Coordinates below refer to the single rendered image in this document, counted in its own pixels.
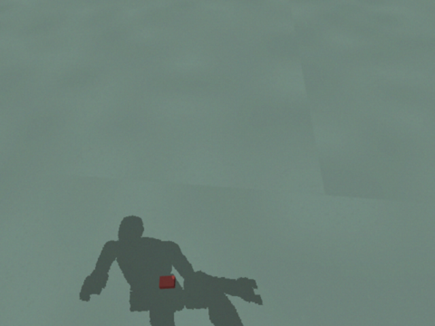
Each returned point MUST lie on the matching small box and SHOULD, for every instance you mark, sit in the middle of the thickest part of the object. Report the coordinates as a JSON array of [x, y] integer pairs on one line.
[[167, 282]]

